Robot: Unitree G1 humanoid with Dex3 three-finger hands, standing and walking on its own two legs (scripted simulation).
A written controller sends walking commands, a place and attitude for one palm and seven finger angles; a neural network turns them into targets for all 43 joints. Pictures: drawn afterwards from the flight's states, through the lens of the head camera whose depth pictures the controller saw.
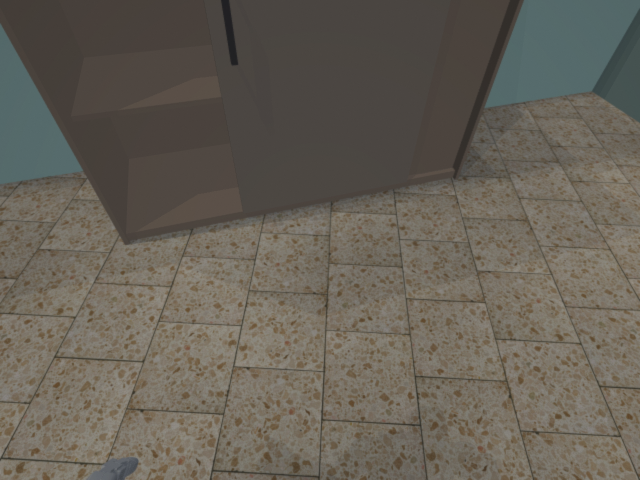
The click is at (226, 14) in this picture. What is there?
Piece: wardrobe's sliding door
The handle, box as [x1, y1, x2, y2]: [221, 0, 237, 65]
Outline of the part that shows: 221,0 230,59 232,65 237,64 228,0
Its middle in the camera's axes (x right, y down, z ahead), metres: -0.26 -0.63 +1.06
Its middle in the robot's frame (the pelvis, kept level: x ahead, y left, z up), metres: +1.22 +0.33 +0.09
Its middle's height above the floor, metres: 0.86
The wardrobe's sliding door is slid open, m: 0.48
